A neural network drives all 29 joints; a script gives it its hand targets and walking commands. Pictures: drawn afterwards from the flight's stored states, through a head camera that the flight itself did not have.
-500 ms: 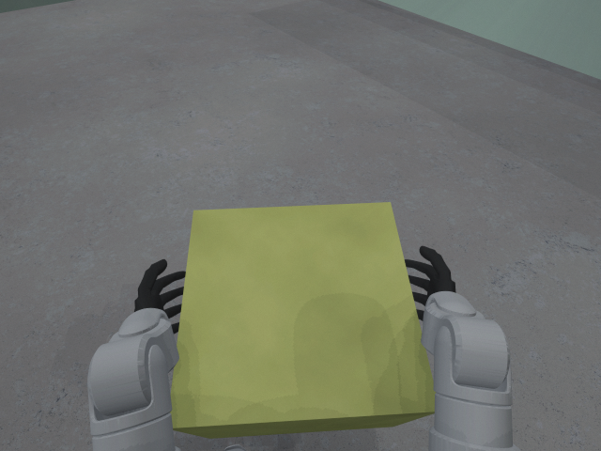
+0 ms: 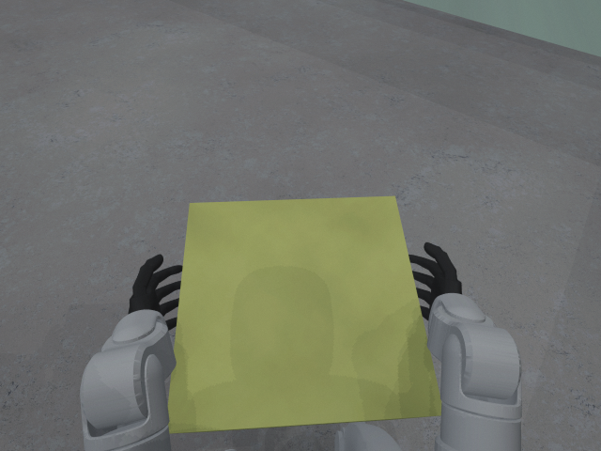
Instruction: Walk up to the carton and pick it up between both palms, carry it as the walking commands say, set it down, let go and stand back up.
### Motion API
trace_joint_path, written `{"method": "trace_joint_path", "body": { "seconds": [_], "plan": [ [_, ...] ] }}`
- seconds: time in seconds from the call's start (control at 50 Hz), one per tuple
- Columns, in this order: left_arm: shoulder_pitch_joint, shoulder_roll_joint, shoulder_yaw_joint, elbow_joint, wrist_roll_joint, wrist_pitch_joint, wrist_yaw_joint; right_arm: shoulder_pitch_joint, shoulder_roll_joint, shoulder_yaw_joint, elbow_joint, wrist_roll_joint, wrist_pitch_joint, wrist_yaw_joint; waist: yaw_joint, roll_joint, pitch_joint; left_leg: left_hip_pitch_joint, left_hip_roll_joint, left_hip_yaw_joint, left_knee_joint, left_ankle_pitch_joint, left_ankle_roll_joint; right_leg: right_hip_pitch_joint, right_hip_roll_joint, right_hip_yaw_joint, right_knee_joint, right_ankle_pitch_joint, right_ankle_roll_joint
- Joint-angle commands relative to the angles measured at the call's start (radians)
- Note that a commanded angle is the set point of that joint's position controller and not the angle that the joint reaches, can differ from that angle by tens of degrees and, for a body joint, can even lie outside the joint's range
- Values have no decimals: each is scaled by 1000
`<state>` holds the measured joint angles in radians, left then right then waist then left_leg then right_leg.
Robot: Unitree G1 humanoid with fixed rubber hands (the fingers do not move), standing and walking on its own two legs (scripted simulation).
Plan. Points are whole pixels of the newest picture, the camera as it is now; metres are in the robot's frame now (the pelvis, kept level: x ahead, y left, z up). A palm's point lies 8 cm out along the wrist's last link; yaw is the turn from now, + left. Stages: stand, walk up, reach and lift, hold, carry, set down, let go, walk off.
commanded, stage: carry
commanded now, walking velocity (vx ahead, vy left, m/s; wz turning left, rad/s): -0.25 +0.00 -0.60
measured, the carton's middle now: (297, 319) +0.30 +0.02 -0.01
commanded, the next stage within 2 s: none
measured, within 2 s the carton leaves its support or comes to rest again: neither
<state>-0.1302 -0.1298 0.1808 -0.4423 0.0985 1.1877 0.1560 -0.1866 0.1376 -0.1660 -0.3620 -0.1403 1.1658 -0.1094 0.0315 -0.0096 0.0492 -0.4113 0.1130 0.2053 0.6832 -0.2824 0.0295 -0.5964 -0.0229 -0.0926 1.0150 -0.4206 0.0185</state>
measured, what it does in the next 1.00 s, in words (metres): walks backwards, turning right: right foot, then left foot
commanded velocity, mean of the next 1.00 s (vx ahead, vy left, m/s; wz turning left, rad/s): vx -0.25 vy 0.00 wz -0.60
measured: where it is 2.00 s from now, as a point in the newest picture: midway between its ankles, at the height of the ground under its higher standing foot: outside the picture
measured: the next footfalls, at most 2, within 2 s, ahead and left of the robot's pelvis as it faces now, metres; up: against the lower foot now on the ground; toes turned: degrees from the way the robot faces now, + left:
right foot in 0.08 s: +0.02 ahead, -0.13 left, +0.00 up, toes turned -10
left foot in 0.40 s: -0.15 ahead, +0.12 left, +0.00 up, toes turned -6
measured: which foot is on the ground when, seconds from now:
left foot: down 0.00-0.08, up 0.10-0.38, down 0.40-0.70, up 0.72-0.98, down 1.00-1.00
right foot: up 0.00-0.06, down 0.08-0.42, up 0.44-0.68, down 0.70-1.00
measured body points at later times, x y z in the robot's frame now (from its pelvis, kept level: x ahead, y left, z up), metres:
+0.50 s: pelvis -0.24 +0.02 +0.01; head -0.21 +0.02 +0.46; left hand +0.08 +0.12 +0.07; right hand +0.00 -0.22 +0.09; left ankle -0.19 +0.12 -0.72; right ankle -0.13 -0.10 -0.67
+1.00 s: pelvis -0.46 +0.08 -0.01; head -0.41 +0.07 +0.44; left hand -0.12 +0.06 +0.05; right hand -0.32 -0.23 +0.06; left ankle -0.42 +0.17 -0.72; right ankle -0.39 -0.09 -0.72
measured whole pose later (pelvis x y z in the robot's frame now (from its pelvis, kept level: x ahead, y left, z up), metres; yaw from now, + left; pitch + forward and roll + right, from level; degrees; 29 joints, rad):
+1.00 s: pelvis -0.46 +0.08 -0.01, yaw -31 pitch +3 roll +1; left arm -0.23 -0.15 0.20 -0.36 0.16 1.17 0.10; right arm -0.21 0.14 -0.20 -0.37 -0.09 1.16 -0.18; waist -0.04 -0.05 0.05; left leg -0.37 -0.01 0.11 0.70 -0.41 0.02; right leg -0.60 0.00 0.04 0.57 -0.04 0.00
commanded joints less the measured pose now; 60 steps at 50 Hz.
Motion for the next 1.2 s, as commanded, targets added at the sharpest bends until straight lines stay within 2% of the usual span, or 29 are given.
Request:
{"method": "trace_joint_path", "body": {
  "seconds": [0.0, 0.06, 0.1, 0.14, 0.2, 0.24, 0.28, 0.32, 0.38, 0.4, 0.42, 0.44, 0.48, 0.54, 0.62, 0.66, 0.68, 0.7, 0.72, 0.76, 0.8, 0.96, 0.98, 1.0, 1.02, 1.08, 1.14, 1.16, 1.18],
  "plan": [
    [-567, -853, -804, -55, -465, 14, -390, -465, 843, 714, -78, 406, 13, 313, -19, 216, -434, 214, 238, -125, -139, 484, 100, 156, 2, -58, -130, -14, 6],
    [-504, -847, -770, 83, -450, 39, -408, -377, 830, 686, 63, 355, 37, 305, 1, 83, -344, 116, 206, -71, 53, 302, 32, 296, -8, -11, -575, 130, -7],
    [-492, -876, -766, 112, -444, 24, -414, -504, 825, 719, -32, 393, 38, 326, 5, -378, -308, -265, -14, -94, 361, -381, -84, 293, -407, 628, -712, 520, -205],
    [-513, -917, -737, 134, -425, 27, -409, -519, 893, 733, 24, 409, 29, 328, -8, -145, -343, -204, 0, -188, 535, -257, -60, 276, -346, 462, -652, 532, -184],
    [-659, -954, -738, 25, -441, 5, -394, -629, 972, 734, -10, 481, 23, 341, -17, -203, -413, -126, -26, -173, 514, -138, -48, 231, -254, 334, -679, 183, -126],
    [-599, -906, -713, 20, -402, 6, -383, -584, 950, 764, -11, 505, 23, 339, -10, -119, -393, -112, -55, -157, 396, -172, -53, 272, -261, 388, -716, 146, -128],
    [-511, -883, -695, 39, -363, -1, -380, -632, 919, 787, -86, 511, 19, 333, -4, -228, -401, -66, -88, -158, 254, -216, -43, 294, -260, 423, -769, 99, -121],
    [-495, -859, -679, 54, -342, 9, -372, -493, 931, 749, 45, 482, 43, 335, -7, -227, -426, 74, -155, -71, 84, -278, -24, 278, -219, 371, -866, 7, -33],
    [-469, -863, -701, 66, -356, -3, -379, -479, 914, 745, -5, 469, 25, 328, -28, -302, -501, 396, -186, 29, -370, -190, 11, 322, -100, 263, -879, 257, 101],
    [-551, -876, -740, -11, -382, -9, -387, -476, 925, 730, -15, 458, 9, 336, -46, -58, -495, 425, -49, -123, -449, -219, 67, 208, 20, 99, -745, 185, 185],
    [-568, -862, -765, -54, -399, -2, -392, -411, 922, 701, 32, 439, 14, 340, -55, 342, -456, 268, 301, -478, -452, -253, 216, 85, 97, 12, -197, -29, 143],
    [-583, -852, -792, -86, -406, -5, -382, -411, 893, 712, -19, 467, 18, 352, -25, 327, -362, 138, 470, -475, -462, 14, 255, -63, 42, 57, 146, -127, 61],
    [-623, -886, -770, -40, -418, 13, -377, -588, 898, 728, -91, 479, 36, 342, -13, 87, -331, 96, 327, -240, -326, 267, 158, -16, -25, 129, 267, 23, -15],
    [-600, -879, -780, 23, -433, 31, -377, -497, 854, 665, 3, 423, 57, 338, 4, 178, -382, 158, 189, -55, -173, 440, 86, 81, -7, 38, 99, 28, -2],
    [-557, -849, -760, 116, -442, 64, -395, -452, 841, 670, 67, 383, 59, 321, -13, 282, -363, 265, 260, -115, -105, 475, 95, 113, 1, -73, -290, -107, 19],
    [-568, -872, -781, 144, -449, 67, -397, -368, 830, 631, 136, 351, 57, 326, 2, 290, -372, 173, 241, -72, 10, 422, 34, 220, 6, -43, -552, 63, 9],
    [-575, -875, -785, 112, -461, 58, -409, -394, 862, 658, 116, 367, 49, 329, -2, 101, -378, 29, 216, -67, 98, 257, -19, 342, -72, 101, -648, 107, -4],
    [-538, -889, -752, 180, -435, 48, -405, -449, 862, 673, 57, 374, 52, 332, 2, -343, -329, -282, 30, -4, 248, -188, -100, 410, -352, 489, -629, 597, -152],
    [-537, -917, -758, 96, -447, 25, -410, -517, 901, 729, -6, 410, 30, 335, -1, -382, -297, -337, 6, -118, 479, -401, -112, 290, -397, 582, -657, 758, -224],
    [-580, -948, -732, 83, -434, 17, -399, -564, 956, 753, -7, 453, 22, 340, -7, -200, -343, -226, 23, -162, 614, -232, -93, 261, -333, 389, -589, 735, -192],
    [-607, -952, -750, 38, -423, 1, -384, -644, 959, 764, -91, 512, 15, 347, -16, -183, -421, -150, -3, -141, 549, -129, -67, 253, -252, 272, -557, 553, -150],
    [-445, -872, -712, 34, -342, -3, -348, -432, 933, 753, -4, 505, 40, 353, -12, -181, -491, 185, -123, -103, -120, -181, -9, 308, -236, 430, -676, 484, -123],
    [-484, -884, -727, 13, -339, -16, -342, -444, 929, 752, -17, 504, 30, 364, -25, -180, -515, 333, -58, -143, -308, -134, 0, 255, -171, 375, -619, 520, -51],
    [-503, -894, -749, 10, -351, -6, -348, -431, 915, 733, -8, 480, 19, 366, -48, 26, -489, 350, 146, -341, -376, -186, 105, 39, -16, 191, -469, 208, 41],
    [-527, -908, -763, -37, -380, -6, -355, -462, 915, 736, -51, 488, 12, 362, -46, 356, -493, 299, 403, -495, -351, 249, 250, -65, 72, 56, -45, -106, 37],
    [-606, -926, -815, -90, -435, -5, -367, -495, 907, 716, -121, 472, 14, 352, -18, 72, -406, 160, 308, -205, -246, 500, 178, -12, -31, 113, 266, 2, -1],
    [-613, -879, -828, -92, -451, 10, -363, -458, 876, 683, -70, 448, 29, 344, -12, 217, -417, 258, 208, -96, -153, 547, 103, 42, 5, 15, -14, -12, 14],
    [-574, -882, -796, -31, -446, 28, -366, -480, 871, 676, -75, 433, 34, 329, -19, 147, -446, 308, 252, -128, -131, 591, 124, 61, -5, 9, -76, -39, 10],
    [-526, -869, -792, 11, -449, 32, -372, -401, 852, 661, -16, 405, 38, 322, -23, 214, -443, 272, 258, -131, -162, 470, 128, 94, 2, -34, -130, -59, 19]
  ]
}}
